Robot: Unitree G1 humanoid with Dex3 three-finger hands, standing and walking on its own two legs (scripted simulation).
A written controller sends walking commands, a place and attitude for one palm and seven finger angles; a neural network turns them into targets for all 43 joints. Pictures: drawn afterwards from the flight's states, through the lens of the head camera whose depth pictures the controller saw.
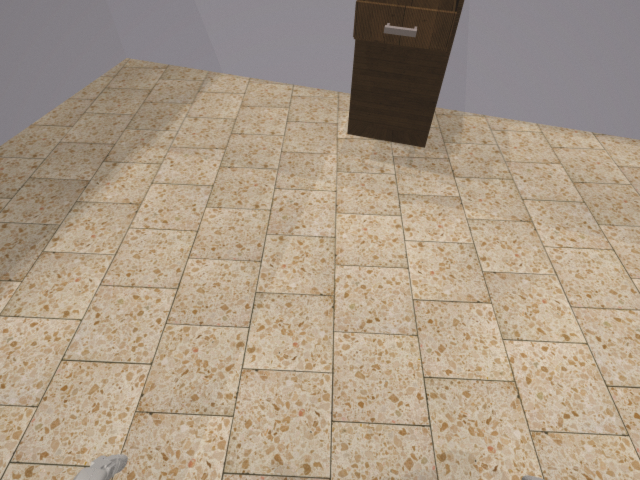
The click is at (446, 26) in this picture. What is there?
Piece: drawer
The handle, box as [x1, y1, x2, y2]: [384, 23, 416, 36]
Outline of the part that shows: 384,27 384,32 386,33 415,36 416,26 413,29 390,26 389,23 387,23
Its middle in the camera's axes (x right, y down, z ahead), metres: +0.31 -0.82 +1.52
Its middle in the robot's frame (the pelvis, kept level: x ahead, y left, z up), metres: +1.69 -0.24 -0.10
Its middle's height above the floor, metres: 0.67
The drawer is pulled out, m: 0.20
